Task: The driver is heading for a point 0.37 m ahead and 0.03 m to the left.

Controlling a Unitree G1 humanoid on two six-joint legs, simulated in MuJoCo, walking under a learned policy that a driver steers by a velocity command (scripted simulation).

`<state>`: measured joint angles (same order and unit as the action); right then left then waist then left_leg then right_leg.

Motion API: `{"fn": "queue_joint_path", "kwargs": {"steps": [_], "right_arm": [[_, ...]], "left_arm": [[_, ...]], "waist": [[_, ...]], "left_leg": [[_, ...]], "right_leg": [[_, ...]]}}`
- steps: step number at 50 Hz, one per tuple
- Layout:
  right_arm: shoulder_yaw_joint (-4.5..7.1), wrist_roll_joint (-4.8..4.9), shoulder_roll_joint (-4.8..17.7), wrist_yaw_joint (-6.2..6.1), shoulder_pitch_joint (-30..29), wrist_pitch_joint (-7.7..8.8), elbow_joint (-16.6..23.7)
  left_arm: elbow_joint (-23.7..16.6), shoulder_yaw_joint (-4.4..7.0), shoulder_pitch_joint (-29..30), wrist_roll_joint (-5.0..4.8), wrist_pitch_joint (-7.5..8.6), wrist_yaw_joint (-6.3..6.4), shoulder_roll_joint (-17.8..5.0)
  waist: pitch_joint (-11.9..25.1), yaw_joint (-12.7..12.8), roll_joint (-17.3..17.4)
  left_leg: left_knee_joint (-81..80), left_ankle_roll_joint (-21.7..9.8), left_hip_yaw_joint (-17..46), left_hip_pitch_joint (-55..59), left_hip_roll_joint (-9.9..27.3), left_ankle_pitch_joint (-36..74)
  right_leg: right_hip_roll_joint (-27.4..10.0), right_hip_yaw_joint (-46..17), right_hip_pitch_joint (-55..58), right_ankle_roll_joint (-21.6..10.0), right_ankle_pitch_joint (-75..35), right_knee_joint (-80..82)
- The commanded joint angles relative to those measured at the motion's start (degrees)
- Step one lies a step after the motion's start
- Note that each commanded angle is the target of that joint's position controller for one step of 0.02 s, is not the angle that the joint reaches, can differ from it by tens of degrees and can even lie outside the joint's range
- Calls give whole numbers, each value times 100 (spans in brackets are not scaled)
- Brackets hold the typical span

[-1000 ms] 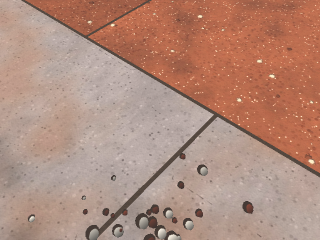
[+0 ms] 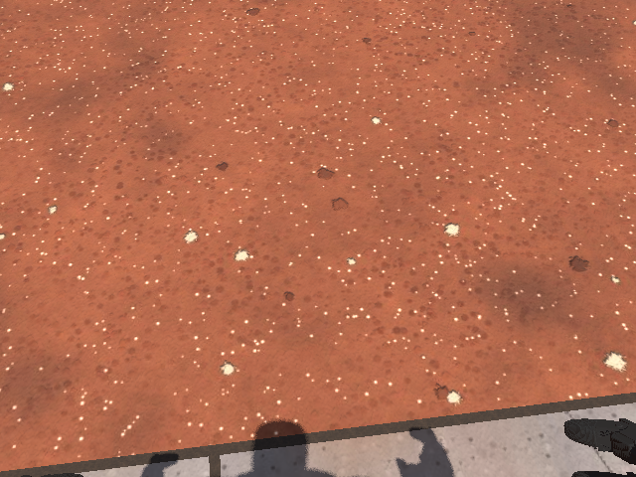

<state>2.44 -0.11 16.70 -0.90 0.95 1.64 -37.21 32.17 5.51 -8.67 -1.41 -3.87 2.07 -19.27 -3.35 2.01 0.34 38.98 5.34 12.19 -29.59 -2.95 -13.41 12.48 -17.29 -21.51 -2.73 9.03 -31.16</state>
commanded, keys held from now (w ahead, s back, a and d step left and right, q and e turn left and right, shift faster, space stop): e+shift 0.08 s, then shift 0.38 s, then q+shift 0.54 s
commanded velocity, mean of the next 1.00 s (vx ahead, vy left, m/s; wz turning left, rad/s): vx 0.01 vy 0.00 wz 0.02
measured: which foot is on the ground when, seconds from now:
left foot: up 0.00-0.02, down 0.04-0.44, up 0.46-0.84, down 0.86-1.00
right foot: down 0.00-0.04, up 0.06-0.42, down 0.44-0.86, up 0.88-1.00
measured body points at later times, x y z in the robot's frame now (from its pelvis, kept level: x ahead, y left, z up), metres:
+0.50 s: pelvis +0.02 +0.03 +0.00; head +0.03 +0.01 +0.45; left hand +0.23 +0.23 -0.09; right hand +0.06 -0.27 -0.11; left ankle +0.11 +0.15 -0.72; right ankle -0.03 -0.07 -0.73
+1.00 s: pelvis +0.01 +0.08 +0.01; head +0.06 +0.11 +0.45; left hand +0.17 +0.38 -0.10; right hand +0.18 -0.21 -0.07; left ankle +0.01 +0.16 -0.73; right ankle -0.01 -0.08 -0.64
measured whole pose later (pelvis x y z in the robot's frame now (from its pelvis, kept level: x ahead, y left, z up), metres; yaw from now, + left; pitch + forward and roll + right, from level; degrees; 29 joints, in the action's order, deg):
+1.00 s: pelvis +0.01 +0.08 +0.01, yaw +6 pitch +3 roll -2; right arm 4.5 0.8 18.3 -0.1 12.8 -1.2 -35.1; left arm 38.7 5.4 -4.8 0.7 -0.8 2.2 -18.1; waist -3.4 -0.8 -1.9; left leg 31.1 -3.7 1.6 -18.5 -2.7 -15.1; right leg 0.1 -2.4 -30.1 3.2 27.1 -66.0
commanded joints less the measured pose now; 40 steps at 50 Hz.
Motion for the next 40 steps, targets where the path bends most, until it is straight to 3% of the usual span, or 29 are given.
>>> {"fn": "queue_joint_path", "kwargs": {"steps": [1,2,3,4,5,6,7,8,9,12,15,18,20,21,22,23,24,25,26,27,29,31,35,37,40], "right_arm": [[285,37,618,23,329,120,240],[345,11,735,16,468,127,187],[408,-83,1073,-33,393,55,327],[420,-326,1151,-24,407,7,349],[394,-295,891,-51,196,15,465],[311,-217,600,-94,0,-21,523],[266,-143,520,-131,-63,-73,567],[248,-92,555,-157,-74,-111,556],[231,-96,572,-175,17,-135,521],[251,-119,631,-151,420,-199,364],[310,-54,779,-94,490,-239,282],[335,27,862,-58,658,-274,146],[311,132,852,-60,727,-297,34],[287,189,786,-56,962,-278,-87],[229,134,594,-25,1160,-225,-152],[99,-104,173,47,1195,-107,26],[106,-111,296,29,695,-60,84],[133,-25,400,49,621,-72,32],[148,13,383,48,683,-114,-65],[208,23,575,28,666,-168,-88],[309,107,798,28,750,-245,-18],[320,198,678,41,929,-313,-10],[233,192,405,98,795,-427,160],[221,200,401,166,762,-442,284],[279,205,518,265,912,-477,410]], "left_arm": [[-499,212,302,-18,53,-4,-681],[-475,152,128,-36,53,-30,-466],[-389,42,-467,35,53,-49,-74],[-620,153,-400,7,126,-107,-529],[-504,260,-331,18,167,-118,-991],[-340,293,-320,-5,133,-105,-1091],[-186,260,-407,33,70,-62,-937],[-161,200,-475,64,45,-56,-776],[-176,136,-416,51,55,-59,-627],[-254,-1,-129,34,124,-34,-361],[-218,-96,-71,80,155,-66,-232],[-72,-102,-169,62,159,-128,-290],[151,-106,-511,81,160,-178,-219],[222,-111,-608,114,160,-190,-222],[194,-98,-650,170,158,-188,-409],[157,5,-420,247,125,-156,-936],[154,-137,-250,417,197,-175,-371],[157,-246,35,487,297,-187,-68],[202,-217,205,431,365,-173,-118],[209,-146,199,344,403,-138,-327],[290,-55,-54,309,396,-51,-559],[317,-49,-153,248,349,5,-434],[271,11,163,221,270,61,-393],[262,72,222,218,237,54,-493],[301,154,227,116,244,30,-638]], "waist": [[996,-281,-987],[1065,-268,-620],[1347,48,546],[1140,161,1588],[887,112,1344],[701,64,915],[645,59,603],[555,27,480],[517,-26,402],[710,-278,658],[874,-357,974],[866,-422,1199],[851,-230,1121],[820,-186,1008],[944,-242,481],[955,-535,-1140],[908,-162,-1197],[677,-249,-941],[551,-310,-963],[386,-194,-1102],[255,-91,-1124],[320,-78,-876],[455,-63,-739],[625,-36,-785],[766,-112,-871]], "left_leg": [[-1252,-145,-275,1366,-93,540],[-1826,-389,-93,2009,420,1026],[-1810,-984,1065,2823,1810,1528],[-2281,-1787,2375,2300,2583,1197],[-2343,-1983,2320,2004,2508,585],[-2245,-1784,1567,1780,2056,97],[-2155,-1592,1075,1666,1700,99],[-2163,-1591,787,1536,1581,409],[-2189,-1610,515,1472,1479,717],[-2140,-1729,123,1994,1355,1007],[-2120,-1809,49,2087,1477,770],[-2078,-1845,117,2021,1628,723],[-1828,-1685,-5,1803,1571,964],[-1682,-1455,-151,1503,1456,1021],[-1192,-1022,-467,968,1220,566],[-491,-501,-1321,236,491,-639],[-326,-330,-1111,560,581,-1371],[-188,-311,-1009,876,650,-1074],[-172,-294,-1137,883,553,-669],[63,-263,-1203,655,478,-603],[1271,-218,-1143,99,435,-1427],[1989,-136,-1039,-439,533,-1701],[1585,-10,-1278,-351,728,-1369],[1088,-70,-1476,47,695,-1199],[315,-294,-1713,517,587,-898]], "right_leg": [[-1102,-1549,317,-516,-149,328],[-790,-1267,-4,-294,1114,-296],[-153,-295,-708,-5,2769,-1791],[-133,302,-1498,240,2856,-2874],[-650,534,-1580,463,2356,-3582],[-814,637,-1534,565,1888,-3862],[-836,783,-1450,649,1625,-4216],[-828,949,-1436,706,1477,-4512],[-864,1116,-1359,731,1390,-4485],[-986,1323,-1249,799,1436,-3518],[-1159,1450,-578,740,1733,-2267],[-1156,1667,69,579,1611,-1073],[-1048,1849,784,343,775,306],[-1028,1797,1263,147,390,949],[-1568,1098,1904,-90,-17,1088],[-2666,-108,1951,-639,-958,954],[-3024,-232,1031,-1090,-394,1303],[-2717,111,789,-934,94,1390],[-2449,473,784,-715,226,1274],[-2431,582,876,-672,-48,1221],[-2776,485,1093,-952,-1483,1084],[-3014,535,1547,-1135,-2176,973],[-2987,1086,1750,-1076,-2230,923],[-3018,1346,1735,-1021,-2406,838],[-3156,1592,1760,-843,-2388,575]]}}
